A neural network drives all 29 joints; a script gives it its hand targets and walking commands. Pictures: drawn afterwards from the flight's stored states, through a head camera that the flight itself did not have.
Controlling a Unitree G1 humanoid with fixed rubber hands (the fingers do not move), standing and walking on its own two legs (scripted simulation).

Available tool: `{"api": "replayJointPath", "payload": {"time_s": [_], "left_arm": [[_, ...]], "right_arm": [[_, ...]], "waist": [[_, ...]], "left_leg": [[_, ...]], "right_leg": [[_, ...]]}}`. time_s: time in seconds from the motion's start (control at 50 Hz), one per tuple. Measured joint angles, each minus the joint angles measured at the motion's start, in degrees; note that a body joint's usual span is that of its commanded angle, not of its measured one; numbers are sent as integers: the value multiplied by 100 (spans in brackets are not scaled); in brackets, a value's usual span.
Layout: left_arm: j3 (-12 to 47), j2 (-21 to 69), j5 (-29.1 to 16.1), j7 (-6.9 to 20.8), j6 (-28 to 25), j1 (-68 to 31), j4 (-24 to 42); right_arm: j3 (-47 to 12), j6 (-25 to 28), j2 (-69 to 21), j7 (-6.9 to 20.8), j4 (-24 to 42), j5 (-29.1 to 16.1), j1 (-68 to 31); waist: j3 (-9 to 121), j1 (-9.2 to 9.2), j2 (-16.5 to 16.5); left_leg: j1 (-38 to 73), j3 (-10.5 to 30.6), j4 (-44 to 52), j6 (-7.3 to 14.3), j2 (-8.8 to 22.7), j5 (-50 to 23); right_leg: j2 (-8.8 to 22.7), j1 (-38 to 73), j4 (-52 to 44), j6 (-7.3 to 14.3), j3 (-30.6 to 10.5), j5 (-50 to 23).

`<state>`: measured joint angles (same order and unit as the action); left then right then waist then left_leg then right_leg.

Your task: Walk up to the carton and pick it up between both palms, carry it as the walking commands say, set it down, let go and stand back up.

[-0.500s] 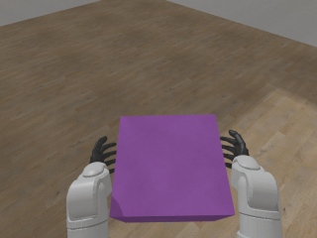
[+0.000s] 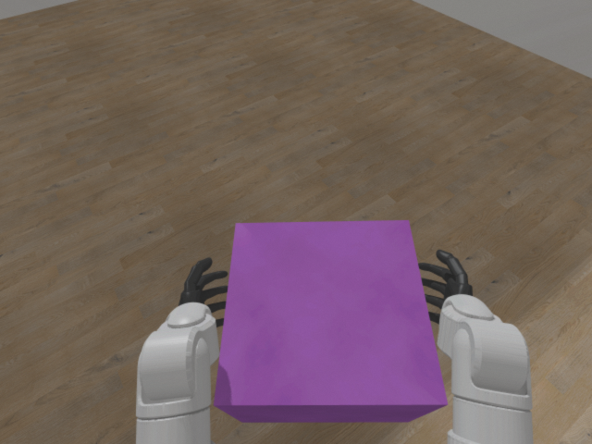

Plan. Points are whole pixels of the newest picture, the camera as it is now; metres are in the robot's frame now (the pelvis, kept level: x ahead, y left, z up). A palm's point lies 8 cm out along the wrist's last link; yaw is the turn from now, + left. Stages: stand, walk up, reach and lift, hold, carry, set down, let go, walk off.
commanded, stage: carry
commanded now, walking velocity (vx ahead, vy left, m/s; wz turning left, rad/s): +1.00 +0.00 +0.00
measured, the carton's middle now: (323, 324) +0.30 +0.00 -0.03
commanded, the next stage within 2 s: none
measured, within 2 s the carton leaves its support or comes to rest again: neither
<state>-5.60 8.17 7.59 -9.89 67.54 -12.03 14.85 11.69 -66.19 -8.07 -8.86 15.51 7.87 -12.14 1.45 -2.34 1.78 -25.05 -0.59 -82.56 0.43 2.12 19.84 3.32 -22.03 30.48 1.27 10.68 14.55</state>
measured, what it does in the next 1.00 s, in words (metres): walks ahead: left foot, then right foot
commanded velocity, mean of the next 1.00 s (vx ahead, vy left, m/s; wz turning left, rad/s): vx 0.14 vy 0.00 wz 0.00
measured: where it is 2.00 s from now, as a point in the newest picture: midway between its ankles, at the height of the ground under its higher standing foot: (319, 239)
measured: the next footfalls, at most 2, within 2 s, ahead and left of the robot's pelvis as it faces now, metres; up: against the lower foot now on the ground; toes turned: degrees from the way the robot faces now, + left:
left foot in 0.20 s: +0.46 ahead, +0.13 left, +0.01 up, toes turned -2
right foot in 0.54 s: +0.72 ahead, -0.08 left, +0.00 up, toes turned -13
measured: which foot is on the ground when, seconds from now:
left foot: up 0.00-0.18, down 0.20-0.54, up 0.56-0.86, down 0.88-1.00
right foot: down 0.00-0.22, up 0.24-0.52, down 0.54-0.94, up 0.96-1.00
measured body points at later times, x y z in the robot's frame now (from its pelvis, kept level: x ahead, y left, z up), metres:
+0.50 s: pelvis +0.53 +0.01 +0.02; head +0.60 +0.01 +0.47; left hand +0.86 +0.12 +0.07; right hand +0.80 -0.20 +0.08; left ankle +0.42 +0.13 -0.72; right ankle +0.63 -0.08 -0.70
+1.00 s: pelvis +0.85 +0.02 +0.01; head +0.88 +0.01 +0.46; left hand +1.16 +0.15 +0.07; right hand +1.13 -0.17 +0.07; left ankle +0.87 +0.10 -0.73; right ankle +0.71 -0.08 -0.71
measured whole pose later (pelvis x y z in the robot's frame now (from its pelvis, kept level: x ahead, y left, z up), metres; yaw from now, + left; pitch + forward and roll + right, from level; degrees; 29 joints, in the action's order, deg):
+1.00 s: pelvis +0.85 +0.02 +0.01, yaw -5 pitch +7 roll +1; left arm -11.0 8.4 8.7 -6.2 67.2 -13.8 15.3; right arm 7.4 -66.0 -8.5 -10.9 15.4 9.3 -13.8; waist 3.6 0.4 0.4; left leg -20.3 -9.9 -24.4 3.8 -0.1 10.8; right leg 3.2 -11.4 33.5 -2.4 5.9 25.9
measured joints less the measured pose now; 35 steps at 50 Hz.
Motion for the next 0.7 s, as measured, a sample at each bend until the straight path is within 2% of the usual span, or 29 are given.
{"api": "replayJointPath", "payload": {"time_s": [0.04,0.08,0.12,0.14,0.18,0.2,0.22,0.24,0.28,0.32,0.34,0.4,0.46,0.5,0.52,0.54,0.58,0.6,0.64,0.66,0.7], "left_arm": [[3,-18,-93,-77,41,88,182],[-39,-24,-139,-81,10,126,324],[-108,-27,-142,-48,-28,140,392],[-148,-25,-144,-36,-32,113,412],[-179,-23,-175,-49,-53,93,401],[-177,-26,-177,-44,-51,112,374],[-203,-49,-150,0,-42,119,316],[-264,-73,-92,98,-29,78,186],[-426,-97,-54,240,2,-17,-37],[-533,-93,-3,362,0,-17,-61],[-566,-59,4,363,-2,-23,-29],[-516,8,57,342,-28,-47,231],[-471,17,63,377,-119,-122,472],[-399,20,56,375,-157,-132,555],[-356,24,66,368,-140,-143,580],[-310,29,75,354,-117,-162,576],[-234,34,138,324,-138,-210,445],[-234,40,184,328,-136,-232,349],[-289,36,239,381,-115,-211,160],[-340,30,237,408,-94,-184,109],[-441,24,205,418,-71,-160,76]], "right_arm": [[-78,7,4,18,77,-2,38],[-172,58,1,61,153,63,35],[-266,116,-5,113,146,163,2],[-292,139,-11,132,142,203,-25],[-301,172,-16,156,122,248,-45],[-294,155,-17,153,98,247,-50],[-332,158,-18,124,17,240,-40],[-385,156,-16,43,-85,217,-28],[-458,48,-23,-166,-196,144,-86],[-527,-39,-33,-320,-186,64,-127],[-517,-55,-37,-337,-152,43,-141],[-417,-8,-50,-288,46,-15,-196],[-392,69,-53,-336,363,-110,-217],[-368,79,-43,-339,538,-142,-169],[-353,74,-34,-320,601,-142,-130],[-324,64,-24,-299,642,-141,-96],[-175,58,-38,-213,522,-110,-179],[-126,57,-46,-187,407,-88,-219],[-157,28,-45,-235,212,-77,-211],[-211,-7,-41,-284,151,-81,-202],[-292,-27,-48,-313,50,-52,-228]], "waist": [[-1,-48,-97],[28,-94,-180],[87,-156,-256],[100,-173,-343],[138,-82,-392],[168,1,-290],[192,102,-285],[192,219,-354],[115,345,-241],[-3,346,-128],[-70,368,-110],[-207,467,-35],[-284,557,-59],[-294,563,-110],[-281,558,-193],[-242,569,-302],[-123,509,-234],[-76,475,-199],[0,406,-156],[21,346,-163],[-17,230,-213]], "left_leg": [[-666,-205,799,-2,-9,95],[-1059,-360,2175,-41,83,-16],[-1101,-500,3957,-111,145,-594],[-1055,-626,4661,-143,103,-913],[-866,-950,5575,-142,-34,-1536],[-674,-1115,5858,-124,-80,-1785],[-548,-1179,5709,53,-147,-2149],[-534,-1228,5271,186,-207,-1886],[-344,-1123,4946,343,-161,-1001],[61,-981,5247,269,-68,-792],[269,-893,5455,105,-49,-902],[926,-636,6133,157,-3,-836],[1504,-513,6527,115,17,-771],[1835,-598,6389,49,4,-616],[1925,-659,6061,10,-38,-493],[1924,-702,5527,-35,-97,-357],[1495,-534,4037,-87,-132,216],[1235,-403,3482,-82,-203,467],[799,-293,3133,-95,-245,635],[631,-290,3316,-124,-231,664],[314,-294,3900,-196,-197,531]], "right_leg": [[70,586,-488,-179,-135,62],[120,1215,-949,-267,-255,265],[188,1873,-1451,-396,-360,528],[302,2181,-1610,-374,-388,248],[508,2696,-1433,-445,-343,743],[555,2834,-1011,-441,-306,1070],[685,2791,-288,-408,-339,1283],[763,2496,738,-368,-533,1088],[346,1460,2999,-279,-1017,1035],[-23,462,4123,-182,-1096,898],[-105,77,4124,-171,-1009,769],[-226,-684,2631,-246,-628,604],[-347,-1016,632,-389,-381,-138],[-406,-903,-568,-409,-142,-1265],[-381,-745,-994,-340,-17,-2008],[-287,-555,-1143,-123,59,-2683],[-259,-265,-846,392,105,-1477],[-245,-144,-772,498,96,-1066],[-207,133,-862,467,96,-684],[-194,267,-985,368,48,-615],[-166,511,-1231,336,-48,-562]]}}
